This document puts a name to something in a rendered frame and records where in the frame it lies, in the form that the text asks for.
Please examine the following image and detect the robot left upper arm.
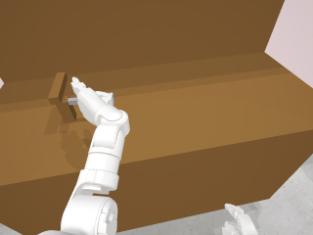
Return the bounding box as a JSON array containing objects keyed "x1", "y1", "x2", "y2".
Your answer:
[{"x1": 37, "y1": 194, "x2": 118, "y2": 235}]

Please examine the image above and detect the left robot hand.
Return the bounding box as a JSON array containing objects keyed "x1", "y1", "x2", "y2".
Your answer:
[{"x1": 71, "y1": 77, "x2": 114, "y2": 126}]

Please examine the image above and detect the tap lever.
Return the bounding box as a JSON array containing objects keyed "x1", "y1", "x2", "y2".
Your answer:
[{"x1": 67, "y1": 92, "x2": 114, "y2": 106}]

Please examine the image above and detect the counter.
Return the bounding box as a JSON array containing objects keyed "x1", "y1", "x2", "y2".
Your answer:
[{"x1": 0, "y1": 0, "x2": 313, "y2": 235}]

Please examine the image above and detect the left robot forearm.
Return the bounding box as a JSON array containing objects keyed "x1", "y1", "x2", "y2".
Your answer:
[{"x1": 61, "y1": 105, "x2": 130, "y2": 229}]

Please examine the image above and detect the right robot hand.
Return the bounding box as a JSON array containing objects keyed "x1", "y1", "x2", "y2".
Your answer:
[{"x1": 222, "y1": 203, "x2": 258, "y2": 235}]

